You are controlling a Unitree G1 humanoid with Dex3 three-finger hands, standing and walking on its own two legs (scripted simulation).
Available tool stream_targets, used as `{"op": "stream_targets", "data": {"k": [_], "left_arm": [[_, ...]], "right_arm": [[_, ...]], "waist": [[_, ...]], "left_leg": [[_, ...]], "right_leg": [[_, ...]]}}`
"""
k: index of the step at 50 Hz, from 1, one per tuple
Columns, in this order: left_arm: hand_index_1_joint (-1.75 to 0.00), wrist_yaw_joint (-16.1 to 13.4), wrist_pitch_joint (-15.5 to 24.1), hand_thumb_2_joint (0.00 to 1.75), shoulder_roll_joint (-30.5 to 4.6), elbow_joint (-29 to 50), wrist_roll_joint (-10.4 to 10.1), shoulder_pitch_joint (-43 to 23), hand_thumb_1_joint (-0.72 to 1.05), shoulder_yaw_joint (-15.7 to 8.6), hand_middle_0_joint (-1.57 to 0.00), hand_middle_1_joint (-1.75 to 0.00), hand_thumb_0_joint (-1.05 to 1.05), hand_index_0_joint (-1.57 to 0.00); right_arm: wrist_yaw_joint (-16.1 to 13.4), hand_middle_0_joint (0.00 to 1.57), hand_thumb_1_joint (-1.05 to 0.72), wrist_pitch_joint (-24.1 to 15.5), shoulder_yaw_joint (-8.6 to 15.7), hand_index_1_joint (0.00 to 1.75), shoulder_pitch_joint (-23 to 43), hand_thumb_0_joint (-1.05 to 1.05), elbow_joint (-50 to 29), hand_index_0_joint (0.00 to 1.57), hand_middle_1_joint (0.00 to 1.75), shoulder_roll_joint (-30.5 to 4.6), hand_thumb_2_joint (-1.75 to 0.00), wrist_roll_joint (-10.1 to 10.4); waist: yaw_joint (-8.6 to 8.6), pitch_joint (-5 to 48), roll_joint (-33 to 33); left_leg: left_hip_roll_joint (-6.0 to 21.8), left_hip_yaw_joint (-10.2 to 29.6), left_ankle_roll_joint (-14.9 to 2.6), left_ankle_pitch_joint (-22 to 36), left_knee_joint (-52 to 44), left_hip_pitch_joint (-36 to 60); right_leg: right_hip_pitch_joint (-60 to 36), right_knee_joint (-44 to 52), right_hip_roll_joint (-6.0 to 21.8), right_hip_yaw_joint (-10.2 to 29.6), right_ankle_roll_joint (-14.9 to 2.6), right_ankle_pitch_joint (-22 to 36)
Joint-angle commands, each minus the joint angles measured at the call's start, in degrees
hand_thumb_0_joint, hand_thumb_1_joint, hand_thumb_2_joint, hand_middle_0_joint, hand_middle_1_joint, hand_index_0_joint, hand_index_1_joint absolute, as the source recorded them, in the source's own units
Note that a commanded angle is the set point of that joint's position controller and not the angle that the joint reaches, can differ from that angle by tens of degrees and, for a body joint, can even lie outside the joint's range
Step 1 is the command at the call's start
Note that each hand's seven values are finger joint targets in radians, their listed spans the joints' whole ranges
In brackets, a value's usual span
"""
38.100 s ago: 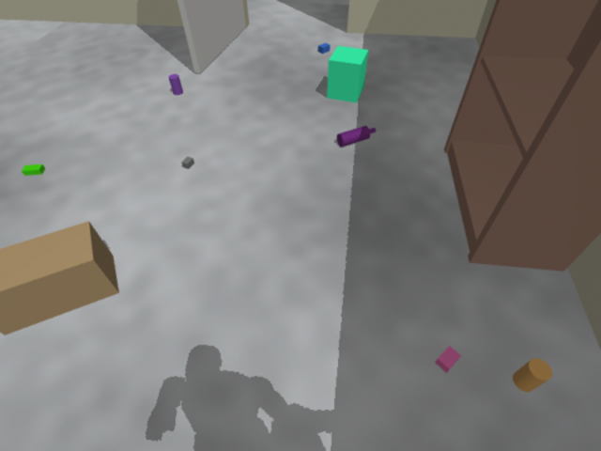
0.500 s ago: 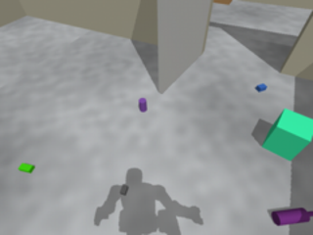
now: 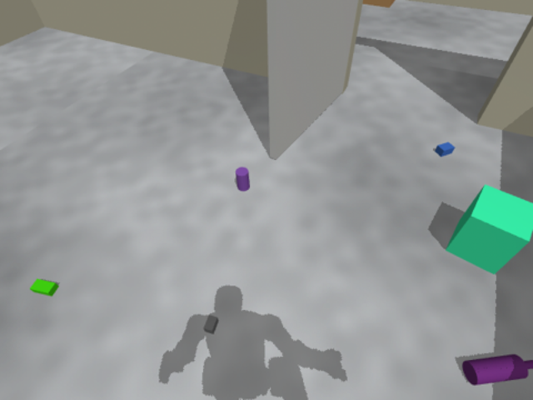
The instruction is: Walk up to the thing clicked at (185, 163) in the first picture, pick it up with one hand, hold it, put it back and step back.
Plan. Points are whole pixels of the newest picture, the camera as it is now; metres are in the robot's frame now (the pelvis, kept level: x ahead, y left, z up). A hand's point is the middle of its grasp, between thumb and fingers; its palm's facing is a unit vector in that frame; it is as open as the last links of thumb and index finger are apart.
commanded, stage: stand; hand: left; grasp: from above
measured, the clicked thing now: (211, 324) +0.50 +0.26 -0.76
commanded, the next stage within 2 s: step back in 0.54 s
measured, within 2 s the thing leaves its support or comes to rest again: neither
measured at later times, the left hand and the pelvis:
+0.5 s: hand out of the picture +0.07 +0.24 -0.16, palm faces +0.01 -0.94 -0.33, open 7.4 cm; pelvis +0.00 +0.00 +0.00, yaw +0 degrees
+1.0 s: hand out of the picture +0.08 +0.30 -0.18, palm faces -0.04 -0.93 -0.36, open 7.4 cm; pelvis -0.07 +0.04 -0.02, yaw +0 degrees
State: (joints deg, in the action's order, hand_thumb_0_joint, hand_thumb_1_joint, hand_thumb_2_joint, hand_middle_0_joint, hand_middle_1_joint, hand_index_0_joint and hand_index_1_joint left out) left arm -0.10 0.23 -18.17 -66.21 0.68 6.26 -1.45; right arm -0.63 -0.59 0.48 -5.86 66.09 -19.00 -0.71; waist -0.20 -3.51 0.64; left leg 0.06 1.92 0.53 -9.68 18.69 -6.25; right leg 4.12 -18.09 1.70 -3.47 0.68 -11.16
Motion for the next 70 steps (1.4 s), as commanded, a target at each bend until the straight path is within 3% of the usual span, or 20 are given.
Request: {"op": "stream_targets", "data": {"k": [1,26,27,30,32,36,38,40,41,42,43,48,54,58,61,62,63,64,68,70], "left_arm": [[-0.30,-1.09,1.44,0.90,-12.17,3.30,0.22,-1.99,0.90,-2.07,-0.20,-0.30,0.00,-0.20],[-0.30,-0.75,1.48,0.90,-12.55,3.58,-0.11,-1.51,0.90,-1.81,-0.20,-0.30,0.00,-0.20],[-0.30,-1.01,1.09,0.90,-17.58,5.17,-1.33,-1.71,0.90,-4.33,-0.20,-0.30,0.00,-0.20],[-0.30,-1.46,0.74,0.90,-16.98,7.55,-1.54,-0.77,0.90,-4.85,-0.20,-0.30,0.00,-0.20],[-0.30,-1.38,0.20,0.90,-17.42,9.53,-1.28,-2.37,0.90,-5.16,-0.20,-0.30,0.00,-0.20],[-0.30,-1.47,-0.45,0.90,-18.83,14.76,0.45,-8.13,0.90,-5.59,-0.20,-0.30,0.00,-0.20],[-0.30,-1.39,-0.89,0.90,-18.53,16.39,0.55,-10.41,0.90,-5.34,-0.20,-0.30,0.00,-0.20],[-0.30,-1.30,-1.62,0.90,-15.39,17.22,-0.43,-9.22,0.90,-4.61,-0.20,-0.30,0.00,-0.20],[-0.30,-1.59,-2.03,0.90,-12.99,17.55,-1.19,-7.83,0.90,-4.35,-0.20,-0.30,0.00,-0.20],[-0.30,-2.06,-2.66,0.90,-12.73,17.55,-0.78,-5.90,0.90,-4.24,-0.20,-0.30,0.00,-0.20],[-0.30,-2.37,-2.99,0.90,-12.65,17.39,-0.74,-3.61,0.90,-4.11,-0.20,-0.30,0.00,-0.20],[-0.30,-2.62,-3.00,0.90,-14.59,16.56,-0.85,0.08,0.90,-4.44,-0.20,-0.30,0.00,-0.20],[-0.30,-1.89,-1.64,0.90,-14.32,20.18,0.15,-2.05,0.90,-5.10,-0.20,-0.30,0.00,-0.20],[-0.30,-1.37,-1.28,0.90,-13.51,19.38,0.39,2.04,0.90,-5.50,-0.20,-0.30,0.00,-0.20],[-0.30,-1.41,-0.67,0.90,-13.00,16.77,0.92,8.40,0.90,-5.83,-0.20,-0.30,0.00,-0.20],[-0.30,-1.44,-0.28,0.90,-16.91,17.53,1.61,7.99,0.90,-6.65,-0.20,-0.30,0.00,-0.20],[-0.30,-1.19,-0.39,0.90,-20.82,19.07,0.97,5.20,0.90,-7.41,-0.20,-0.30,0.00,-0.20],[-0.30,-1.28,-0.29,0.90,-24.27,21.22,1.62,1.81,0.90,-7.90,-0.20,-0.30,0.00,-0.20],[-0.30,-1.79,-0.25,0.90,-16.11,23.80,0.97,-3.85,0.90,-6.62,-0.20,-0.30,0.00,-0.20],[-0.30,-1.71,-0.35,0.90,-14.92,24.30,1.13,-1.32,0.90,-6.46,-0.20,-0.30,0.00,-0.20]], "right_arm": [[-0.49,0.20,-0.90,-1.00,1.87,0.30,2.38,0.00,-3.41,0.20,0.30,-11.66,-0.90,-0.14],[-0.34,0.20,-0.90,-1.18,1.39,0.30,1.67,0.00,-3.34,0.20,0.30,-11.99,-0.90,0.01],[0.20,0.20,-0.90,-0.13,2.89,0.30,4.05,0.00,-5.59,0.20,0.30,-15.56,-0.90,0.79],[0.34,0.20,-0.90,0.70,3.04,0.30,1.77,0.00,-7.41,0.20,0.30,-13.75,-0.90,1.62],[0.51,0.20,-0.90,1.44,3.58,0.30,1.02,0.00,-8.52,0.20,0.30,-13.75,-0.90,1.55],[1.37,0.20,-0.90,3.16,4.66,0.30,-4.03,0.00,-10.52,0.20,0.30,-13.48,-0.90,0.80],[1.77,0.20,-0.90,3.00,5.33,0.30,-6.28,0.00,-10.91,0.20,0.30,-14.04,-0.90,0.77],[1.43,0.20,-0.90,2.22,5.74,0.30,-5.35,0.00,-12.15,0.20,0.30,-15.74,-0.90,0.37],[1.12,0.20,-0.90,1.82,6.61,0.30,-3.82,0.00,-13.42,0.20,0.30,-19.60,-0.90,-0.16],[0.74,0.20,-0.90,1.35,6.72,0.30,-5.05,0.00,-13.75,0.20,0.30,-19.94,-0.90,-0.98],[0.31,0.20,-0.90,1.06,6.48,0.30,-4.56,0.00,-13.87,0.20,0.30,-19.58,-0.90,-0.98],[-1.06,0.20,-0.90,0.87,6.18,0.30,1.51,0.00,-18.61,0.20,0.30,-16.62,-0.90,-0.90],[-1.47,0.20,-0.90,0.96,6.50,0.30,-5.57,0.00,-19.26,0.20,0.30,-15.92,-0.90,-0.45],[-1.11,0.20,-0.90,1.48,6.38,0.30,-3.19,0.00,-20.60,0.20,0.30,-17.02,-0.90,-0.30],[-0.69,0.20,-0.90,2.01,5.81,0.30,0.51,0.00,-21.23,0.20,0.30,-16.28,-0.90,0.60],[-0.53,0.20,-0.90,2.09,5.33,0.30,0.55,0.00,-21.71,0.20,0.30,-14.59,-0.90,1.24],[-0.55,0.20,-0.90,2.21,4.68,0.30,1.53,0.00,-22.33,0.20,0.30,-12.38,-0.90,1.27],[-1.22,0.20,-0.90,2.78,5.53,0.30,1.76,0.00,-21.59,0.20,0.30,-13.73,-0.90,0.70],[-0.92,0.20,-0.90,2.47,5.09,0.30,-4.59,0.00,-17.72,0.20,0.30,-13.73,-0.90,1.58],[-1.27,0.20,-0.90,2.16,4.51,0.30,-4.77,0.00,-18.07,0.20,0.30,-13.61,-0.90,1.09]], "waist": [[-0.17,4.51,-0.94],[-0.06,4.46,0.06],[0.17,-1.15,-0.79],[0.69,4.29,-2.39],[0.97,6.59,-4.24],[2.69,6.92,-11.71],[4.04,6.34,-10.59],[3.37,4.34,0.80],[3.02,3.65,9.58],[2.48,4.56,9.03],[1.39,4.44,6.53],[-0.51,7.55,7.87],[3.52,7.91,4.59],[2.20,8.53,7.51],[-1.52,9.32,5.43],[-1.13,9.01,-3.10],[-1.36,4.81,-13.13],[-2.70,2.68,-16.92],[1.73,2.09,-8.12],[-0.17,3.53,-6.99]], "left_leg": [[6.97,5.06,-2.00,10.25,-2.26,-0.26],[6.84,5.18,-1.54,10.07,-2.78,-0.54],[5.58,5.11,-2.82,19.29,4.06,-4.59],[3.85,2.56,-3.09,20.00,10.77,-4.46],[1.50,1.00,-3.15,14.45,16.24,-5.25],[-1.16,1.41,-3.54,-16.89,30.34,-5.97],[-0.07,2.01,-4.48,-11.59,26.91,-3.34],[6.81,8.69,-6.45,18.46,9.99,-8.31],[12.90,19.84,-9.04,30.61,3.80,-5.09],[15.83,23.62,-11.26,34.79,3.96,-1.48],[16.98,21.54,-12.50,41.62,6.20,-0.64],[13.47,13.42,-13.24,32.58,9.33,2.23],[14.23,13.55,-15.68,32.02,11.33,8.51],[13.02,12.12,-13.48,24.10,12.37,4.00],[10.44,8.49,-8.85,13.61,16.69,-6.45],[5.71,5.90,-5.36,4.57,22.05,-15.39],[-4.42,0.03,-1.80,-14.20,30.90,-21.92],[-6.23,4.49,-0.89,-27.34,45.93,-18.75],[-8.34,9.02,-0.62,-19.33,51.16,-20.93],[-8.43,7.56,0.43,-18.20,49.81,-21.34]], "right_leg": [[-0.81,3.08,6.38,5.09,-1.18,7.16],[-1.05,2.82,6.57,5.22,-1.51,7.54],[3.10,-1.93,6.04,5.95,-2.13,18.22],[0.97,-4.35,7.84,6.52,-5.24,24.33],[2.79,-4.41,10.85,9.00,-8.16,22.37],[11.21,-4.79,19.40,14.32,-14.64,20.03],[15.38,-9.36,16.81,10.83,-12.30,17.06],[11.86,-23.64,4.64,3.30,-5.18,8.57],[17.78,-31.44,-5.51,3.49,-2.55,-5.90],[21.96,-37.95,-6.95,9.88,-2.87,-24.75],[23.08,-43.62,-6.94,11.62,-2.90,-27.08],[25.01,-50.80,-6.77,14.23,-2.08,-18.39],[24.18,-37.27,-5.23,10.38,0.48,-19.10],[16.46,-22.58,-3.45,6.26,-0.93,-15.34],[3.71,-7.50,-2.18,6.01,-3.42,1.66],[0.50,-7.31,5.08,17.87,-6.58,8.21],[4.05,-2.28,14.54,29.82,-13.76,9.73],[14.34,-0.01,22.81,38.84,-21.25,14.03],[9.91,-5.42,10.58,18.97,-13.09,21.71],[6.45,-7.53,8.60,17.17,-12.11,22.85]]}}
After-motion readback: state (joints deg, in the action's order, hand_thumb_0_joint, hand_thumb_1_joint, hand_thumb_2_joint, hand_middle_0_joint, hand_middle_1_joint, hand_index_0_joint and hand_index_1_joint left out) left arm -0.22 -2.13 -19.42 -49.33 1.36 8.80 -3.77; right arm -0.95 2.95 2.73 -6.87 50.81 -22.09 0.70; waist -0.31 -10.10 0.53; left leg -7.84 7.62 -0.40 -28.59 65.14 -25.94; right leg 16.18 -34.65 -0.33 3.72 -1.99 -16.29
